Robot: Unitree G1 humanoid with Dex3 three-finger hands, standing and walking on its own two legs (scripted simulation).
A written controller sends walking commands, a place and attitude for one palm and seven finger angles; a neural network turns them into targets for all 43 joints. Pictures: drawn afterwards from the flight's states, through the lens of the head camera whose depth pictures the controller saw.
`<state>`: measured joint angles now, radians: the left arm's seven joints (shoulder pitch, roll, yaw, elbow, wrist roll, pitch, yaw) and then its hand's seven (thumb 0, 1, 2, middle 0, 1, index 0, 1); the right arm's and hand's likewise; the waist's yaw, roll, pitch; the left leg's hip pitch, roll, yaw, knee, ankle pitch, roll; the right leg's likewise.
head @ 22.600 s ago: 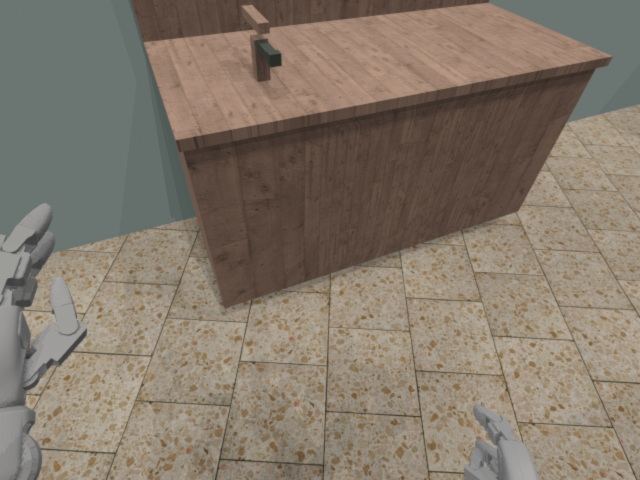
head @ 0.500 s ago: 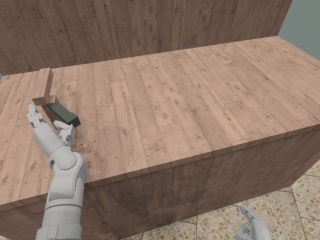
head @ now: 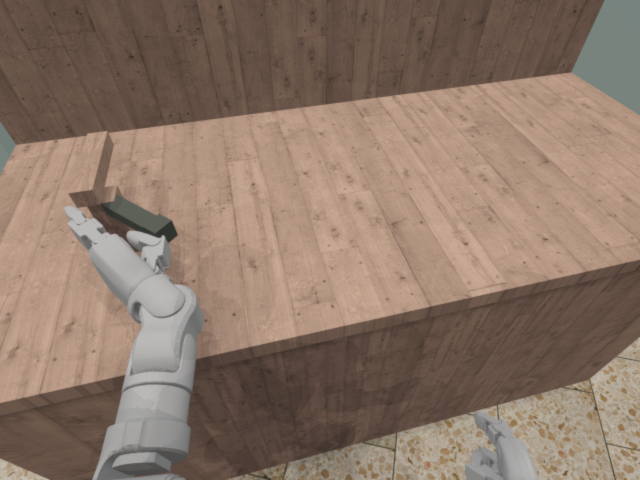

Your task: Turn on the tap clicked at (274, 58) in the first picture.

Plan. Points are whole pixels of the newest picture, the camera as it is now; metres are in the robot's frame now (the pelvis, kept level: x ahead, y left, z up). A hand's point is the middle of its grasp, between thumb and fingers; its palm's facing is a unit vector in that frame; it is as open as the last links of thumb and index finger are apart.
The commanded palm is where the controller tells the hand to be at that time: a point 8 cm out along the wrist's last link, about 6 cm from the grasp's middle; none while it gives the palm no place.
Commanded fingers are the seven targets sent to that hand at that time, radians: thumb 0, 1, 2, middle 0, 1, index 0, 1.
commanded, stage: push the lever round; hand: left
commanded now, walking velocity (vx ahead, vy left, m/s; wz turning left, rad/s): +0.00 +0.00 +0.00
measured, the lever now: (160, 230) +0.38 +0.26 +0.12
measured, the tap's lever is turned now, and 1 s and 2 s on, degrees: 44 52 53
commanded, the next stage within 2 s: none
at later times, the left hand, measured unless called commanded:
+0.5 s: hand (170, 235) +0.36 +0.24 +0.12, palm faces +0.87 -0.49 -0.04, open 8.6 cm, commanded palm +0.33 +0.23 +0.11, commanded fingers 0.00 0.90 0.90 -0.15 -0.15 -0.15 -0.15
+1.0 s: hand (172, 234) +0.37 +0.24 +0.12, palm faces +0.88 -0.47 -0.03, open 8.6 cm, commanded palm +0.35 +0.23 +0.11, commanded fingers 0.00 0.90 0.90 -0.15 -0.15 -0.15 -0.15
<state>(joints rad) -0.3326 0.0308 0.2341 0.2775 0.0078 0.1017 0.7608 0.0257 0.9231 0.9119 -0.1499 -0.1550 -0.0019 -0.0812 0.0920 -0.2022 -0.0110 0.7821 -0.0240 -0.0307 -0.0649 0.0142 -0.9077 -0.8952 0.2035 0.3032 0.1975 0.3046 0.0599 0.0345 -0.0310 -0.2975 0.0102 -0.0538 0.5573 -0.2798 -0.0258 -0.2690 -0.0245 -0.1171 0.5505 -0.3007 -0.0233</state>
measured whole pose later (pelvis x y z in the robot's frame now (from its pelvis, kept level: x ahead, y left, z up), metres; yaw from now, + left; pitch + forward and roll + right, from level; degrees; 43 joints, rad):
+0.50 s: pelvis +0.00 -0.01 +0.00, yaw +1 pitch +2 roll +0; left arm -0.44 0.02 0.27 0.40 0.03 0.10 0.85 0.03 0.90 0.90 -0.15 -0.16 0.00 -0.02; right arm 0.09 -0.20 -0.03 0.81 -0.03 -0.02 -0.04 0.01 -0.91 -0.90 0.20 0.30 0.20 0.30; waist 0.06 0.03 -0.04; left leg -0.32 0.02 -0.07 0.55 -0.27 -0.04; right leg -0.29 -0.02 -0.13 0.56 -0.31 -0.04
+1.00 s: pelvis +0.00 -0.02 +0.00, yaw +1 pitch +2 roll +0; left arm -0.49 0.04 0.29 0.48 0.04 0.03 0.88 0.02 0.89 0.90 -0.15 -0.16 0.00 0.00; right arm 0.11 -0.20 -0.02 0.82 -0.03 -0.02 -0.05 0.01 -0.91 -0.90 0.20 0.30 0.20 0.30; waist 0.05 0.02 -0.04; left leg -0.34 0.02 -0.07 0.56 -0.27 -0.04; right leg -0.31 -0.01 -0.13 0.57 -0.30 -0.05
